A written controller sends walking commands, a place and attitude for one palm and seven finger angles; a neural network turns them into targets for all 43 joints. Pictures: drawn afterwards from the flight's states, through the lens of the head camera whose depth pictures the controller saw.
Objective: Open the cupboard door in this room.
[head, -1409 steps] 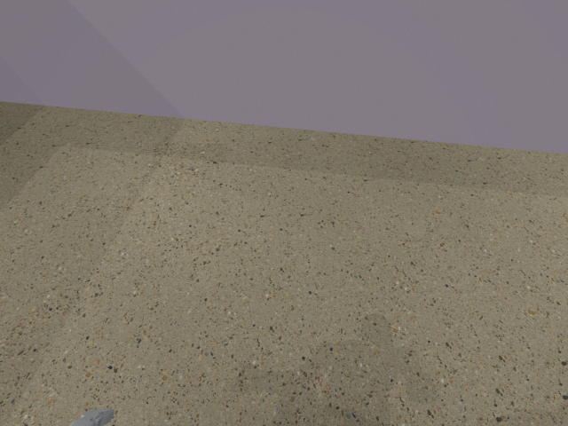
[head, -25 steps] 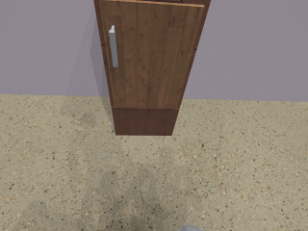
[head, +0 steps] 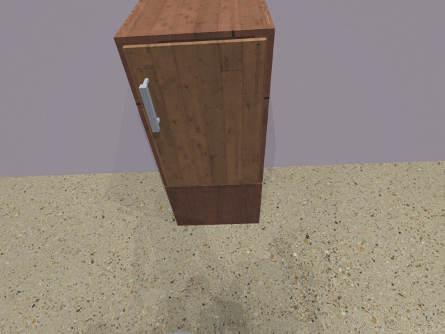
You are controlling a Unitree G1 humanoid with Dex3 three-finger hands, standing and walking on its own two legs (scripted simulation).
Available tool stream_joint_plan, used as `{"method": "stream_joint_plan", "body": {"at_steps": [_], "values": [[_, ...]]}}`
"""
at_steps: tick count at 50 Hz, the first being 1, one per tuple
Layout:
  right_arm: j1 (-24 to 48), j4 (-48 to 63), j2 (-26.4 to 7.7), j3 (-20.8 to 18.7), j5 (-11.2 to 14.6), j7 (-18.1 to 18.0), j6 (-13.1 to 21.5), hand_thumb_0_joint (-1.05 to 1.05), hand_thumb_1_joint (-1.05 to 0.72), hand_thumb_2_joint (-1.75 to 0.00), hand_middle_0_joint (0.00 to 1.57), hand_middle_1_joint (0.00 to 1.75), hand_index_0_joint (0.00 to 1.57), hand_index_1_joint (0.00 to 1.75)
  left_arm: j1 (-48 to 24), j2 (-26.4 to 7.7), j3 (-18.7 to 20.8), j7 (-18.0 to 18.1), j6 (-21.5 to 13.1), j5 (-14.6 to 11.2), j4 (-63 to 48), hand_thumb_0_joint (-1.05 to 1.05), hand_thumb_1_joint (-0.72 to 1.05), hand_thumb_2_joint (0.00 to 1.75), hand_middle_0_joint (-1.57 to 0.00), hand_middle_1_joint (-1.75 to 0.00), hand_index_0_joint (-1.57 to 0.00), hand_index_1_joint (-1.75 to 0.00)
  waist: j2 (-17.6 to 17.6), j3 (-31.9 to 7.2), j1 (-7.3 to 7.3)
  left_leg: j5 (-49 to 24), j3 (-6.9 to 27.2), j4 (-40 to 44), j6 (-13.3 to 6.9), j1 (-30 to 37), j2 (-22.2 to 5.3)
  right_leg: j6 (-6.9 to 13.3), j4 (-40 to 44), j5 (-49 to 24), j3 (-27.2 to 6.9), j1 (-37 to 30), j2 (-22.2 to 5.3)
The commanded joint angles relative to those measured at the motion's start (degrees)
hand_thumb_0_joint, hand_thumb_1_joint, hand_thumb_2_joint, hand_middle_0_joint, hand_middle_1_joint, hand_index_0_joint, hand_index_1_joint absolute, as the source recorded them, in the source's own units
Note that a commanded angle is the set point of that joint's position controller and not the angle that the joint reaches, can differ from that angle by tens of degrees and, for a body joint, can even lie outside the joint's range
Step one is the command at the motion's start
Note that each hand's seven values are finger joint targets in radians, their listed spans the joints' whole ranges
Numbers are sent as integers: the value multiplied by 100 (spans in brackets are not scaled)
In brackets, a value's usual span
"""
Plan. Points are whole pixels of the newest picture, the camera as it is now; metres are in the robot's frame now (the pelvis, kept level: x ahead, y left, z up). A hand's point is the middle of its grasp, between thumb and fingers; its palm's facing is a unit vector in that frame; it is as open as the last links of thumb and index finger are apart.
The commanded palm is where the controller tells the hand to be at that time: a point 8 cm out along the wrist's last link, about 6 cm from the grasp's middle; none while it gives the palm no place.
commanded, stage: take the last steps up to it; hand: left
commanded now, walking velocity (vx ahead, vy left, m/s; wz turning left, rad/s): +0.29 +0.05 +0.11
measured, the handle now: (151, 106) +0.74 +0.26 +0.01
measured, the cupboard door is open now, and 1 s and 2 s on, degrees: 0 0 0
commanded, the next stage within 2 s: come to a stop and stand still in 0.40 s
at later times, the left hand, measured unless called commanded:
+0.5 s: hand out of the picture +0.06 +0.19 -0.18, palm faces +0.16 -0.98 -0.16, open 7.4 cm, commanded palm none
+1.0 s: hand (148, 272) +0.29 +0.21 -0.16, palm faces +0.06 -0.96 -0.29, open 7.4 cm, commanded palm none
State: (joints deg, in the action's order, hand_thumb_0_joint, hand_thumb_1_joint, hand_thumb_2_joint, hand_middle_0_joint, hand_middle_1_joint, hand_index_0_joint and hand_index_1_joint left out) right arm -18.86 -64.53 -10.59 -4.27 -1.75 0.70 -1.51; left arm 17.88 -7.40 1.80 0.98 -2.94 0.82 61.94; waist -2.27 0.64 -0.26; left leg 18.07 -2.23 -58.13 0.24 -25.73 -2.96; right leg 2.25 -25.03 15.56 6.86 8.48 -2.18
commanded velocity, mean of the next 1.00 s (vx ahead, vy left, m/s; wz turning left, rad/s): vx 0.00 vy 0.04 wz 0.01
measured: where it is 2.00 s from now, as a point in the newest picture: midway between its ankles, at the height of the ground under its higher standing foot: outside the picture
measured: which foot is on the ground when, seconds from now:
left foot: up 0.00-0.38, down 0.40-0.80, up 0.82-1.00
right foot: down 0.00-0.40, up 0.42-0.76, down 0.78-1.00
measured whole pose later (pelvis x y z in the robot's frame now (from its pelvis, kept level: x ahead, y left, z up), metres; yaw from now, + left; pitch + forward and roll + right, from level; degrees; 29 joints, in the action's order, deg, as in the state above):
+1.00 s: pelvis +0.21 +0.02 -0.01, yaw +3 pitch -1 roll +3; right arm -8.7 -59.1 -13.6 -4.4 -0.8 -0.8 -4.5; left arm 6.8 -9.3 1.7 2.1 1.1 1.1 55.0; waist -1.8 8.1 -0.3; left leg 26.5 1.1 -67.0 3.4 -25.2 0.7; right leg 2.1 -31.0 11.4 4.6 19.1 -3.8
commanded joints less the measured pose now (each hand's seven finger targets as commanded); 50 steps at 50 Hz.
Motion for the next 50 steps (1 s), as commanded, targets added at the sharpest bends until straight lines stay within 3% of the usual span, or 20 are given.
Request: {"method": "stream_joint_plan", "body": {"at_steps": [1,9,14,15,17,18,19,20,21,24,28,36,37,38,39,40,42,44,46,50], "values": [[81,386,-110,-46,20,65,150,0,-90,-90,20,30,20,30,600,-601,59,23,-188,1,-8,0,90,90,-20,-30,-20,-30,938,764,49,-887,135,-364,139,-1033,-307,182,1852,102,-915,26,-1313],[1138,777,-82,63,43,103,214,0,-90,-90,20,30,20,30,1318,-563,30,65,-291,38,316,0,90,90,-20,-30,-20,-30,887,725,267,-850,-96,781,168,-1455,-350,476,1481,-2091,-642,-920,-1466],[1682,972,-11,174,69,122,300,0,-90,-90,20,30,20,30,1420,-673,60,109,-190,66,452,0,90,90,-20,-30,-20,-30,1079,660,386,-497,-424,1870,-61,-727,-94,493,1013,-3421,-414,-1164,-1489],[1641,968,-21,181,74,105,322,0,-90,-90,20,30,20,30,1399,-710,72,118,-169,67,467,0,90,90,-20,-30,-20,-30,1078,571,351,-387,-451,2049,-128,-447,-32,484,819,-3751,-376,-1182,-1512],[798,735,-161,158,52,13,386,0,-90,-90,20,30,20,30,1126,-805,95,114,-149,43,426,0,90,90,-20,-30,-20,-30,1016,172,-96,-685,-651,2760,-239,808,279,295,-172,-4473,-69,-942,-1295],[27,504,-379,105,22,-46,430,0,-90,-90,20,30,20,30,1039,-776,90,114,-147,17,393,0,90,90,-20,-30,-20,-30,782,-347,-424,-1342,-545,3233,-318,2037,185,127,-1218,-4094,24,-528,-1123],[-586,380,-937,-8,-32,-122,481,0,-90,-90,20,30,20,30,1295,-554,57,76,-133,-49,325,0,90,90,-20,-30,-20,-30,-190,-1091,-539,-2864,661,3016,-727,3680,-981,-118,-2515,-1938,290,806,-553],[-981,256,-1312,-102,34,-167,440,0,-90,-90,20,30,20,30,1312,-264,-10,46,-168,-73,219,0,90,90,-20,-30,-20,-30,-1024,-1381,-541,-4627,2038,3165,-1424,4349,-2172,-198,-3987,1863,133,1973,-12],[-823,267,-1288,-112,110,-218,420,0,-90,-90,20,30,20,30,925,-326,-21,76,-107,-60,99,0,90,90,-20,-30,-20,-30,-693,-1249,-510,-4449,1981,3434,-1596,3896,-2294,-174,-4700,2016,-366,2307,-175],[51,456,-548,52,68,-234,512,0,-90,-90,20,30,20,30,294,-312,80,-1,-37,14,22,0,90,90,-20,-30,-20,-30,-127,-37,-191,-3628,1055,3957,-1250,2280,-1741,-258,-4599,1054,-604,2395,-560],[620,611,-256,147,86,-264,548,0,-90,-90,20,30,20,30,715,-79,62,51,232,13,115,0,90,90,-20,-30,-20,-30,-146,-71,280,-4715,67,4079,-896,1282,-1244,-450,-3171,360,-560,1275,-490],[864,651,-770,-66,51,-278,187,0,-90,-90,20,30,20,30,38,-802,134,77,386,52,-435,0,90,90,-20,-30,-20,-30,-616,176,241,-4542,201,3260,-624,1749,-1259,-330,-1059,-113,-307,865,-236],[868,681,-810,-103,56,-268,141,0,-90,-90,20,30,20,30,73,-907,174,69,361,56,-481,0,90,90,-20,-30,-20,-30,-458,137,298,-4115,129,2943,-456,1672,-1127,-309,-578,-827,-343,625,-317],[787,716,-733,-114,80,-250,99,0,-90,-90,20,30,20,30,107,-1154,218,72,320,82,-506,0,90,90,-20,-30,-20,-30,115,4,299,-2992,-131,2396,-185,1328,-693,-206,-335,-2875,-679,177,-657],[510,753,-532,-121,131,-211,59,0,-90,-90,20,30,20,30,33,-1526,274,91,287,115,-563,0,90,90,-20,-30,-20,-30,1127,-259,191,-880,-481,1435,89,764,-10,316,-290,-4899,-1655,-242,-1645],[608,827,-423,-89,185,-223,-36,0,-90,-90,20,30,20,30,206,-1686,312,91,255,49,-548,0,90,90,-20,-30,-20,-30,1608,-476,392,1900,-217,318,165,536,394,982,45,-6203,-2143,-318,-2356],[750,814,-484,-83,168,-247,-136,0,-90,-90,20,30,20,30,-185,-1593,323,166,290,47,-650,0,90,90,-20,-30,-20,-30,1274,-469,329,1854,502,-1020,146,90,357,1207,-6,-5865,-2024,-336,-2248],[770,780,-517,-79,133,-192,-192,0,-90,-90,20,30,20,30,-532,-1475,289,189,315,27,-828,0,90,90,-20,-30,-20,-30,831,-448,220,1213,617,-1495,228,-96,300,932,7,-4893,-1586,-166,-1890],[596,757,-543,-71,113,-148,-237,0,-90,-90,20,30,20,30,-752,-1434,296,203,314,28,-939,0,90,90,-20,-30,-20,-30,970,-562,130,800,598,-1392,307,-81,248,777,161,-4037,-1301,-110,-1717],[628,822,-572,-11,90,-96,-210,0,-90,-90,20,30,20,30,-630,-1469,318,169,317,83,-938,0,90,90,-20,-30,-20,-30,1299,-537,222,797,403,-304,352,129,236,726,466,-2687,-1453,-91,-1560]]}}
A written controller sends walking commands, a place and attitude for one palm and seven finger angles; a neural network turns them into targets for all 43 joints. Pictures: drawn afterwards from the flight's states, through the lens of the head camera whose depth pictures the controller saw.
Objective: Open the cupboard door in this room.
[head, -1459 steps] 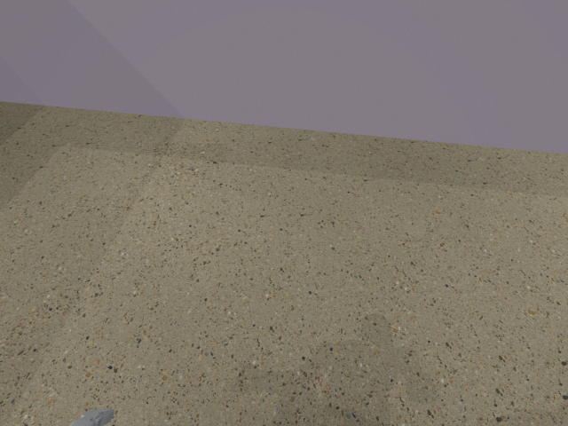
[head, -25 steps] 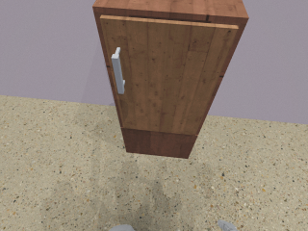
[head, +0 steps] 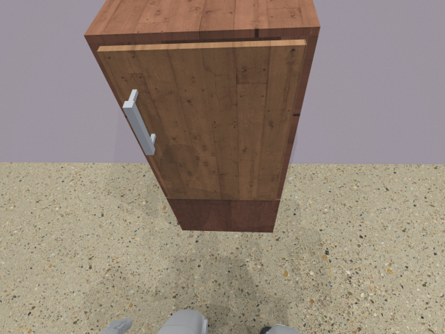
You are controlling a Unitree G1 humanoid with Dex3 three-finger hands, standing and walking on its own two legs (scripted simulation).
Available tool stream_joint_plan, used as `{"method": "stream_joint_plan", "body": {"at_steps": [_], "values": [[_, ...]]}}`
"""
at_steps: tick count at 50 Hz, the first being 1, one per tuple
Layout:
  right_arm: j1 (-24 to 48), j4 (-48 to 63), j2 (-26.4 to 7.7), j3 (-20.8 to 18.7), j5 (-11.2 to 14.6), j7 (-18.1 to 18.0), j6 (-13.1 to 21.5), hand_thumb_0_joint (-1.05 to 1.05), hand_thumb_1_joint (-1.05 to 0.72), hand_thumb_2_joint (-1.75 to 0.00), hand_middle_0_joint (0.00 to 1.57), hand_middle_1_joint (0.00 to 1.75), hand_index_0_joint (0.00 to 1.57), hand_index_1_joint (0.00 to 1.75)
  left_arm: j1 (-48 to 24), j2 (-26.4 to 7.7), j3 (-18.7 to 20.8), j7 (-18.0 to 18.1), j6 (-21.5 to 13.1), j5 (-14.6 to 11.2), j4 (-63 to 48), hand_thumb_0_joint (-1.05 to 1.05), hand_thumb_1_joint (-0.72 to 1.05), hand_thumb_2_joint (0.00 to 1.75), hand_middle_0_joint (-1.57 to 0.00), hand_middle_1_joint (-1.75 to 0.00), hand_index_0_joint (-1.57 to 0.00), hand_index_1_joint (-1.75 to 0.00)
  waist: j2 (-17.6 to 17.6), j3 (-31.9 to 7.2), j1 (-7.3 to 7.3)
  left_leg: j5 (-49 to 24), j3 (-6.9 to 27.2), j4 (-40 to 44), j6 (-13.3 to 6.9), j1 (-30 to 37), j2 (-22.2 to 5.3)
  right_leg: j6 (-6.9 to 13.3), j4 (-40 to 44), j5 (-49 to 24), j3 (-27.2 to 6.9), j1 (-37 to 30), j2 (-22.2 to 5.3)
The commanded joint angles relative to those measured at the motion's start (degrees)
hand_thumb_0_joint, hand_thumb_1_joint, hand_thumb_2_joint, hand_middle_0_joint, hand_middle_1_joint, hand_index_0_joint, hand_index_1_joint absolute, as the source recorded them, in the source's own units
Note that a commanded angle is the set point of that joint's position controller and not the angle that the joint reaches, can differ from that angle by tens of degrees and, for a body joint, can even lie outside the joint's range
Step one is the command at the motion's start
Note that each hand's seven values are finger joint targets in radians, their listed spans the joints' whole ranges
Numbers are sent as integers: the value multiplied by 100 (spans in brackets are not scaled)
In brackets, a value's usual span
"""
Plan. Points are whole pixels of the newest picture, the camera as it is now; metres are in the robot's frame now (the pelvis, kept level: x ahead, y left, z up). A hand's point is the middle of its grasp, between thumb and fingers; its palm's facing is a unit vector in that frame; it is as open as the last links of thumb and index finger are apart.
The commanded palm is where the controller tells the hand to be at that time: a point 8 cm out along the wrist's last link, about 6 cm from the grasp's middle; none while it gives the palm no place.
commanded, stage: come to a stop and stand still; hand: left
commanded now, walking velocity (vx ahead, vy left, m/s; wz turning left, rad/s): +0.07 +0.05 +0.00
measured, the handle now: (142, 124) +0.54 +0.22 +0.02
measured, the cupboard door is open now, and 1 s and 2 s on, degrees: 0 0 0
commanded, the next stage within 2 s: look again from close up in 0.90 s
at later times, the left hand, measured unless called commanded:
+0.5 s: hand out of the picture -0.05 +0.23 -0.18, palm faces +0.03 -0.98 -0.21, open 7.4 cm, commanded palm none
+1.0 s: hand out of the picture -0.06 +0.20 -0.17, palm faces +0.01 -0.99 -0.17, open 7.4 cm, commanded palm none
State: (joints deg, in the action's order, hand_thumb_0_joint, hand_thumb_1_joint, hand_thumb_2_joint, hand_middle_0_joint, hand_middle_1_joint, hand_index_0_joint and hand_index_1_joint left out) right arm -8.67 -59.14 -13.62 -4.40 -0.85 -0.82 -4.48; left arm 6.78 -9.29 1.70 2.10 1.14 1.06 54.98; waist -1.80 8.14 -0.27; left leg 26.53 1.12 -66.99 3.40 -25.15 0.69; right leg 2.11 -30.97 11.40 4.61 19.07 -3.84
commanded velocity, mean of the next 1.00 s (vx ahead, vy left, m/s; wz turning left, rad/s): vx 0.01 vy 0.00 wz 0.00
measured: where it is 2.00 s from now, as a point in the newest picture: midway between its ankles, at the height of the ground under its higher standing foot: outside the picture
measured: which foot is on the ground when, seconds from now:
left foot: up 0.00-0.20, down 0.22-1.00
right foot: down 0.00-0.24, up 0.26-0.46, down 0.48-1.00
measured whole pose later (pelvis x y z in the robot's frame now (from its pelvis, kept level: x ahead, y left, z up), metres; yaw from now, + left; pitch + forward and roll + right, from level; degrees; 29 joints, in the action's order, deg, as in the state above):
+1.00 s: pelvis -0.06 +0.04 +0.01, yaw -1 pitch -1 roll +0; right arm -17.9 -66.4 -6.6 -0.5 -0.4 -1.9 0.3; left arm 16.1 -7.6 -0.2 2.1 0.1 0.2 65.0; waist 0.6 2.6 -0.3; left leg 12.2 -2.3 -23.0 0.4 -9.8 -1.1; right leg 0.5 -23.6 12.2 1.8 10.5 -0.3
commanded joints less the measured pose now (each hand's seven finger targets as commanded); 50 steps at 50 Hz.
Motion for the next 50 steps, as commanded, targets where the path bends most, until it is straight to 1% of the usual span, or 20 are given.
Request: {"method": "stream_joint_plan", "body": {"at_steps": [1,5,8,9,10,11,12,13,15,16,19,21,22,24,26,27,30,38,49,50], "values": [[-392,281,-243,23,20,65,110,0,-90,-90,20,30,20,30,486,-1344,338,51,-88,68,-230,0,90,90,-20,-30,-20,-30,1244,-1309,236,-9,-17,975,27,229,-156,759,1129,-1920,-1208,-1157,-1385],[-409,297,-153,104,54,75,253,0,-90,-90,20,30,20,30,613,-1409,359,-13,-66,97,-107,0,90,90,-20,-30,-20,-30,1392,-1262,298,-3,-314,2429,-104,726,-86,722,1378,-718,-1391,-1042,-1181],[-1086,60,-88,152,65,36,348,0,-90,-90,20,30,20,30,429,-1345,341,-11,-24,27,-21,0,90,90,-20,-30,-20,-30,1258,-1199,-19,-924,-487,4112,-187,1791,-73,386,1188,172,-1232,-406,-994],[-1222,2,-169,151,62,31,393,0,-90,-90,20,30,20,30,446,-1152,283,-23,7,-17,-17,0,90,90,-20,-30,-20,-30,770,-1126,-62,-1096,-297,4635,-240,2168,-220,157,895,771,-1052,31,-733],[-1107,68,-456,98,3,21,425,0,-90,-90,20,30,20,30,538,-832,213,-44,50,-62,-34,0,90,90,-20,-30,-20,-30,-348,-846,-10,-633,739,5235,-507,1973,-1005,-116,300,1300,-676,580,-226],[-844,269,-788,62,-14,2,408,0,-90,-90,20,30,20,30,591,-579,153,-58,70,-52,-74,0,90,90,-20,-30,-20,-30,-1235,-439,34,-311,1559,5809,-828,977,-1883,-314,-443,1471,-170,461,143],[-410,319,-742,79,-22,-42,410,0,-90,-90,20,30,20,30,406,-630,138,-27,135,0,-5,0,90,90,-20,-30,-20,-30,-1511,-133,20,-148,1706,6178,-1013,144,-1916,-369,-961,1583,-433,153,120],[-171,328,-585,128,-40,-78,416,0,-90,-90,20,30,20,30,425,-682,164,-49,156,11,94,0,90,90,-20,-30,-20,-30,-1261,19,154,-182,1362,6163,-1024,-29,-1646,-327,-1360,1341,-581,-37,123],[-17,267,-445,188,-12,-119,459,0,-90,-90,20,30,20,30,819,-589,121,-104,109,14,354,0,90,90,-20,-30,-20,-30,-900,-134,320,-1062,703,5740,-1005,613,-1266,-325,-1666,1036,-533,153,174],[-111,201,-374,196,11,-127,488,0,-90,-90,20,30,20,30,880,-580,100,-117,66,9,420,0,90,90,-20,-30,-20,-30,-646,-275,307,-1626,563,5586,-1028,922,-1235,-340,-1574,1014,-482,167,135],[-565,-61,-342,177,6,-152,521,0,-90,-90,20,30,20,30,740,-425,-17,-82,-20,-23,458,0,90,90,-20,-30,-20,-30,-617,-492,89,-2969,563,5223,-1133,1735,-1284,-406,-688,1213,-351,70,69],[-747,-205,-314,157,37,-158,536,0,-90,-90,20,30,20,30,880,-425,-56,-63,-79,-44,588,0,90,90,-20,-30,-20,-30,-429,-675,93,-3723,527,4815,-1046,2004,-1205,-415,380,641,-317,-383,73],[-797,-246,-273,166,64,-165,553,0,-90,-90,20,30,20,30,1071,-427,-72,-44,-122,-51,709,0,90,90,-20,-30,-20,-30,-266,-789,134,-3714,449,4568,-864,1979,-1059,-402,1021,-91,-354,-784,15],[-864,-243,-76,196,124,-137,585,0,-90,-90,20,30,20,30,1176,-655,-96,9,-187,-57,837,0,90,90,-20,-30,-20,-30,130,-835,14,-2831,171,4446,-499,1661,-681,-185,1070,-1403,-806,-1232,-491],[-827,-295,-10,222,86,-124,511,0,-90,-90,20,30,20,30,1028,-654,-75,1,-203,-59,873,0,90,90,-20,-30,-20,-30,841,-703,-19,-2070,79,4523,-373,1693,-563,-57,1041,-985,-880,-884,-465],[-841,-312,-21,223,78,-125,506,0,-90,-90,20,30,20,30,986,-574,-96,-1,-199,-60,866,0,90,90,-20,-30,-20,-30,942,-558,-40,-1933,59,4586,-378,1742,-560,-57,1143,-673,-912,-662,-465],[-887,-413,10,266,70,-109,520,0,-90,-90,20,30,20,30,1007,-476,-120,2,-176,-61,852,0,90,90,-20,-30,-20,-30,597,-350,-19,-1687,113,4771,-419,1706,-596,-125,1298,100,-894,-463,-318],[-1066,-521,132,309,55,-112,538,0,-90,-90,20,30,20,30,1165,-419,-106,7,-178,-67,849,0,90,90,-20,-30,-20,-30,180,-290,29,-1386,119,4879,-413,1450,-590,-118,1385,343,-891,-554,-262],[-1218,-552,178,299,57,-123,557,0,-90,-90,20,30,20,30,1292,-346,-115,9,-198,-64,851,0,90,90,-20,-30,-20,-30,249,-294,38,-1408,153,4881,-426,1439,-612,-123,1370,280,-829,-541,-239],[-564,-181,-78,349,52,-45,643,0,-90,-90,20,30,20,30,1642,-508,-151,217,-357,27,994,0,90,90,-20,-30,-20,-30,-139,-335,251,-1895,-134,3708,-275,1103,-654,-64,1054,-1512,-967,-635,-482]]}}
